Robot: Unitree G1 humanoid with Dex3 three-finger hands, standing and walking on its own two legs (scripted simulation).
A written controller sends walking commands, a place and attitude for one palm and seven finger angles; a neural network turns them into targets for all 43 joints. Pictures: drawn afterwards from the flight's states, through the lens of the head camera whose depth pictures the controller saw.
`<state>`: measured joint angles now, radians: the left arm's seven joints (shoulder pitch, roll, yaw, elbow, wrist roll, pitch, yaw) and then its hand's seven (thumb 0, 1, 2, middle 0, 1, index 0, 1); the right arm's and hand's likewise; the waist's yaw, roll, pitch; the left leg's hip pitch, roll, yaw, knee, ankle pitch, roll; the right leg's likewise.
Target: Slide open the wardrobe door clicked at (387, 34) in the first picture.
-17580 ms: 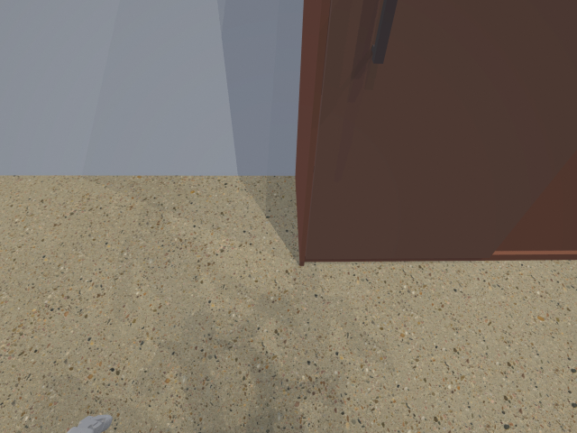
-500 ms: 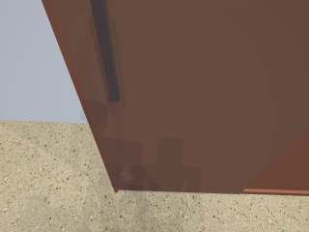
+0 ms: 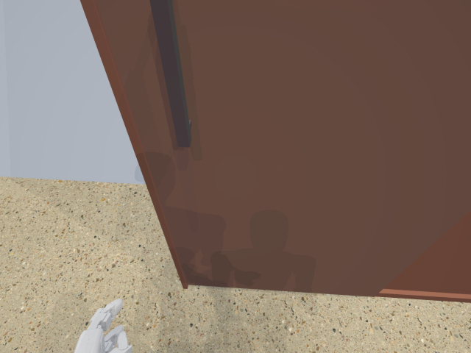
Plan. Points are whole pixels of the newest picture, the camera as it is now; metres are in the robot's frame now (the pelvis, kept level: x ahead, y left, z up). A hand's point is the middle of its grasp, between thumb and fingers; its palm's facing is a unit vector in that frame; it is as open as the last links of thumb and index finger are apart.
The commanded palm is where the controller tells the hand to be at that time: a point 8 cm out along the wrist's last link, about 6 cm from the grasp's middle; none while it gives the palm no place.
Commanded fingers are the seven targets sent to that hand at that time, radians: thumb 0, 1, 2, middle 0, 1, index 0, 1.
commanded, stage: raise the hand with hooked fingers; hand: left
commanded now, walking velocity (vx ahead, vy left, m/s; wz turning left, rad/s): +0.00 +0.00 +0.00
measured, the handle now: (177, 74) +0.46 +0.13 +0.25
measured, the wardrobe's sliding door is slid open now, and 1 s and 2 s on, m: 0.00 0.00 0.00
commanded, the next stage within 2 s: move the hooked fingers beside the handle in 1.98 s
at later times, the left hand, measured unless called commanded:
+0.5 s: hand (100, 299) +0.18 +0.21 +0.05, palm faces +0.04 -1.00 -0.08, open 9.8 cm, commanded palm +0.15 +0.27 +0.07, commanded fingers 0.00 0.15 0.58 -0.25 -0.78 -0.25 -0.78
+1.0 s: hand (44, 229) +0.23 +0.26 +0.16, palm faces +0.08 -0.99 -0.11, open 12.8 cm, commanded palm +0.19 +0.30 +0.17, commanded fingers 0.00 -0.43 0.33 -0.29 -1.15 -0.29 -1.15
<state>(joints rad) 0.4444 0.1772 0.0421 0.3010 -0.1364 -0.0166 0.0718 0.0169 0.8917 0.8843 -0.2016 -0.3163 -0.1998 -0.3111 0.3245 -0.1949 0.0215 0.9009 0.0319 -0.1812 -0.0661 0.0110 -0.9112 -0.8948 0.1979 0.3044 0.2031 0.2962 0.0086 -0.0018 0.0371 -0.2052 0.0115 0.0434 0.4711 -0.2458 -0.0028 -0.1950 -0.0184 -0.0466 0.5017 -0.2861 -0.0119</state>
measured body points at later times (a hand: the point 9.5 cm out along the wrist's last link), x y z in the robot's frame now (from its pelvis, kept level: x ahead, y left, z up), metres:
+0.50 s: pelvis -0.01 +0.00 -0.04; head +0.00 +0.00 +0.41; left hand +0.17 +0.26 +0.06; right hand +0.20 -0.21 -0.09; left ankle +0.00 +0.12 -0.74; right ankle -0.01 -0.11 -0.74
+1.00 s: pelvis +0.00 +0.01 -0.01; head -0.02 +0.00 +0.44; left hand +0.22 +0.32 +0.17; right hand +0.20 -0.21 -0.06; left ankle +0.00 +0.12 -0.74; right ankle -0.01 -0.11 -0.74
